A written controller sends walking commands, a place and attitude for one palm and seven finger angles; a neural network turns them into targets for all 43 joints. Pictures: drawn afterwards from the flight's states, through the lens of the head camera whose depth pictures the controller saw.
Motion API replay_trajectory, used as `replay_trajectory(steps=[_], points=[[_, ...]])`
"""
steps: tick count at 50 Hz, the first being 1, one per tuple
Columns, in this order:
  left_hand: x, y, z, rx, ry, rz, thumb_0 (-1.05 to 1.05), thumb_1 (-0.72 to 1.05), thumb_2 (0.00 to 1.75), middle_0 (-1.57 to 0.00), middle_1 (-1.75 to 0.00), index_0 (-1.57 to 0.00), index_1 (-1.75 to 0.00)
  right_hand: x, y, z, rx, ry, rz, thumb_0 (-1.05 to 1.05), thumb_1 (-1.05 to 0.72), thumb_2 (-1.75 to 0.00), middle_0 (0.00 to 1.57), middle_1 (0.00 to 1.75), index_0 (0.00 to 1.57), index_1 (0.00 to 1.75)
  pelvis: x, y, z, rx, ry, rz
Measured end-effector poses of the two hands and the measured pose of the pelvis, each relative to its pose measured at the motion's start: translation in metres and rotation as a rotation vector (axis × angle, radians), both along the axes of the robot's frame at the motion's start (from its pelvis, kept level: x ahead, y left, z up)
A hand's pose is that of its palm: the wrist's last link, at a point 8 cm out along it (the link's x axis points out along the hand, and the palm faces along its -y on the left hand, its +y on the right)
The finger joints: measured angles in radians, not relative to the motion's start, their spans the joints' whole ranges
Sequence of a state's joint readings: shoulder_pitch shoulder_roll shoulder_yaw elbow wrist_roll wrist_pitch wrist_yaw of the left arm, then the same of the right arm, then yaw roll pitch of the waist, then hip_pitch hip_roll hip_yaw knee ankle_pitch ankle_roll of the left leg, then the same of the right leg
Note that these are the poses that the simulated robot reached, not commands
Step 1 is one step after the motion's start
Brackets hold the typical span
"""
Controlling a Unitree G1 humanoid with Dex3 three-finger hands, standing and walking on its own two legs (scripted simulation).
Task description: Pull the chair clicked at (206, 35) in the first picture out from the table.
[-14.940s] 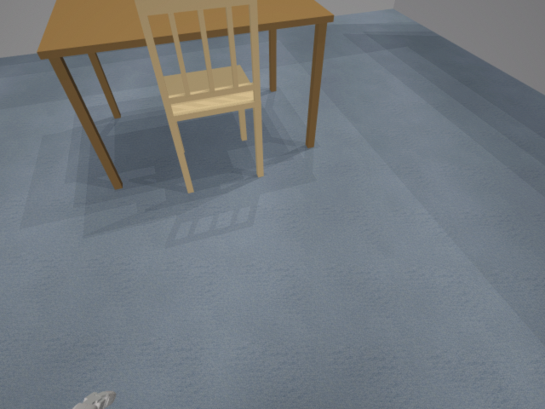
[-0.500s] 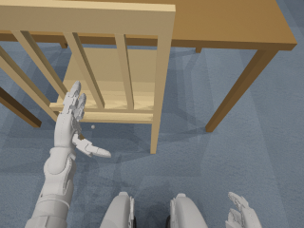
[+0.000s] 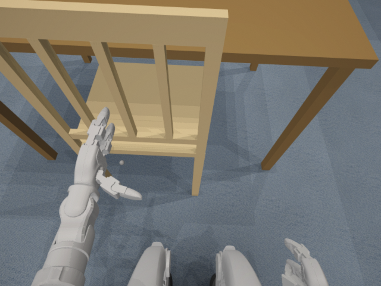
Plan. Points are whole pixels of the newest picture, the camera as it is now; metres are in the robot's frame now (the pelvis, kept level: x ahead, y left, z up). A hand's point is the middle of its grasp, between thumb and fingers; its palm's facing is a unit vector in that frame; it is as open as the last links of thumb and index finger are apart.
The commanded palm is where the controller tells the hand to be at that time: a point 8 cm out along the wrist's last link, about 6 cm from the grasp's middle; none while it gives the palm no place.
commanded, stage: aim the fingers beside a spindle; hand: left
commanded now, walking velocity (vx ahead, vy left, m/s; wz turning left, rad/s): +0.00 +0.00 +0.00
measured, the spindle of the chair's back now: (119, 98) +0.50 +0.17 +0.04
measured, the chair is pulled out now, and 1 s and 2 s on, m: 0.00 0.00 0.00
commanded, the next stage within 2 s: none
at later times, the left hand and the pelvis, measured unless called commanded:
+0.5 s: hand (127, 170) +0.33 +0.14 +0.03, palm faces -0.07 -1.00 -0.03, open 16.9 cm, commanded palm +0.33 +0.20 +0.03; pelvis +0.00 +0.00 +0.01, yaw +0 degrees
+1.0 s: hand (118, 168) +0.35 +0.16 +0.01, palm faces -0.04 -1.00 -0.04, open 16.9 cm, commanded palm +0.32 +0.20 +0.02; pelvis +0.00 +0.00 +0.00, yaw +0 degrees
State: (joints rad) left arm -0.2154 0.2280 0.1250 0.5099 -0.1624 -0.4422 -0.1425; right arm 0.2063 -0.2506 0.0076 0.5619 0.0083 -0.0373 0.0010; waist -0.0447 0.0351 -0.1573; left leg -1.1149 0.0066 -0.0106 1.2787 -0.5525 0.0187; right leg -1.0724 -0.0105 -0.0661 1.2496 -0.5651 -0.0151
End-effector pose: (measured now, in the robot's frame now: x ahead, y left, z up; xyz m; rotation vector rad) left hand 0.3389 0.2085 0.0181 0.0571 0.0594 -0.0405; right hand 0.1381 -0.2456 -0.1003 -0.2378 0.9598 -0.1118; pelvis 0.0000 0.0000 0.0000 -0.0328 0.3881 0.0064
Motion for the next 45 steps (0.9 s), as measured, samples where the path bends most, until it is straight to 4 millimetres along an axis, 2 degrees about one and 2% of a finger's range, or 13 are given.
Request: replay_trajectory(steps=[4,8,12,16,20,24,27,29,32,35,37,41,45], points=[[-0.005,-0.018,-0.009,-0.037,0.036,-0.056,-0.01,-0.5,0.3,-0.06,-0.08,-0.06,-0.08,-0.003,-0.001,0.0,-0.011,0.007,-0.013,0.01,-0.91,-0.9,0.2,0.3,0.2,0.3,0.0,0.002,0.0,-0.002,0.003,-0.001],[-0.005,-0.027,0.009,-0.032,-0.05,-0.05,-0.02,-0.5,0.3,-0.06,-0.08,-0.06,-0.08,-0.006,-0.002,0.002,-0.015,0.009,-0.025,0.01,-0.91,-0.9,0.2,0.3,0.2,0.3,0.002,0.002,0.003,0.003,-0.001,-0.009],[0.002,-0.016,0.022,0.008,-0.104,0.0,-0.01,-0.5,0.3,-0.07,-0.08,-0.06,-0.08,-0.008,-0.001,0.002,0.0,0.017,-0.023,0.01,-0.91,-0.9,0.2,0.3,0.2,0.3,0.003,0.0,0.004,0.009,-0.005,-0.012],[0.004,-0.003,0.006,0.021,-0.017,0.022,-0.01,-0.5,0.3,-0.06,-0.08,-0.06,-0.08,-0.01,-0.002,0.0,0.011,0.026,-0.02,0.01,-0.91,-0.9,0.2,0.3,0.2,0.3,0.002,-0.002,0.002,0.008,-0.002,-0.01],[-0.009,-0.006,-0.005,-0.015,0.042,-0.011,-0.01,-0.49,0.3,-0.06,-0.08,-0.06,-0.08,-0.011,-0.005,0.001,0.003,0.022,-0.031,0.01,-0.91,-0.9,0.2,0.3,0.2,0.3,0.002,-0.002,0.003,0.005,-0.003,-0.009],[-0.022,-0.017,0.011,-0.031,-0.032,-0.036,-0.02,-0.49,0.3,-0.06,-0.08,-0.06,-0.08,-0.008,-0.006,0.006,-0.012,0.007,-0.032,0.01,-0.91,-0.9,0.2,0.3,0.2,0.3,0.003,-0.001,0.006,0.005,-0.013,-0.008],[-0.019,-0.017,0.022,-0.01,-0.095,-0.023,-0.02,-0.5,0.3,-0.06,-0.08,-0.06,-0.08,-0.005,-0.006,0.006,-0.018,-0.003,-0.016,0.01,-0.91,-0.9,0.2,0.3,0.2,0.3,0.002,-0.002,0.006,0.006,-0.014,-0.005],[-0.011,-0.011,0.019,0.002,-0.099,-0.004,-0.01,-0.5,0.3,-0.07,-0.08,-0.06,-0.08,-0.003,-0.007,0.004,-0.02,-0.008,-0.007,0.01,-0.91,-0.9,0.2,0.3,0.2,0.3,0.001,-0.003,0.003,0.006,-0.011,-0.003],[-0.001,-0.002,0.003,0.003,-0.045,0.018,-0.01,-0.5,0.3,-0.07,-0.08,-0.06,-0.08,-0.002,-0.008,0.002,-0.022,-0.013,-0.006,0.01,-0.91,-0.9,0.2,0.3,0.2,0.3,-0.002,-0.004,-0.002,0.004,-0.003,-0.003],[-0.003,-0.001,-0.006,-0.013,0.003,0.005,-0.01,-0.5,0.3,-0.06,-0.08,-0.06,-0.08,-0.002,-0.008,0.002,-0.02,-0.017,-0.017,0.01,-0.91,-0.9,0.2,0.3,0.2,0.3,-0.003,-0.003,-0.003,0.001,0.0,-0.006],[-0.01,-0.004,-0.003,-0.024,0.004,-0.016,-0.02,-0.49,0.3,-0.06,-0.08,-0.06,-0.08,-0.003,-0.007,0.004,-0.018,-0.018,-0.026,0.01,-0.91,-0.9,0.2,0.3,0.2,0.3,-0.002,-0.002,0.0,0.0,-0.003,-0.009],[-0.021,-0.009,0.016,-0.025,-0.053,-0.034,-0.02,-0.49,0.3,-0.06,-0.08,-0.06,-0.08,-0.004,-0.003,0.008,-0.013,-0.017,-0.025,0.01,-0.91,-0.9,0.2,0.3,0.2,0.3,0.001,0.0,0.006,0.001,-0.013,-0.01],[-0.019,-0.001,0.019,-0.013,-0.078,0.001,-0.01,-0.5,0.3,-0.06,-0.08,-0.06,-0.08,-0.004,0.0,0.008,-0.01,-0.015,-0.009,0.01,-0.91,-0.9,0.2,0.3,0.2,0.3,0.002,0.001,0.005,0.001,-0.014,-0.006]])
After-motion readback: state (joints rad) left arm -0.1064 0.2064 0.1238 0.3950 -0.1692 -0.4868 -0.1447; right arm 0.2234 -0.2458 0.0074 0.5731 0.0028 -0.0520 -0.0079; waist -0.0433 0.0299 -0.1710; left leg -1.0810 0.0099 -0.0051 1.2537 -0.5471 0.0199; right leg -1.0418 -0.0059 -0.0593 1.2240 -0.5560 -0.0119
